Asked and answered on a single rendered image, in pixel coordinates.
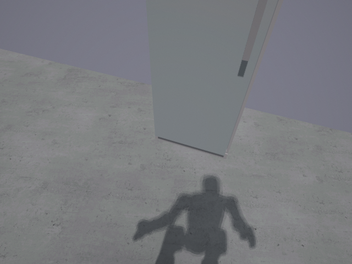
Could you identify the fridge door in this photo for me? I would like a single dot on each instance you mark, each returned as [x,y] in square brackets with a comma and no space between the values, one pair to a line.
[198,77]

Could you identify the handle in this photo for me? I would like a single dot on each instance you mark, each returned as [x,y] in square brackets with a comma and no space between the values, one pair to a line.
[254,29]

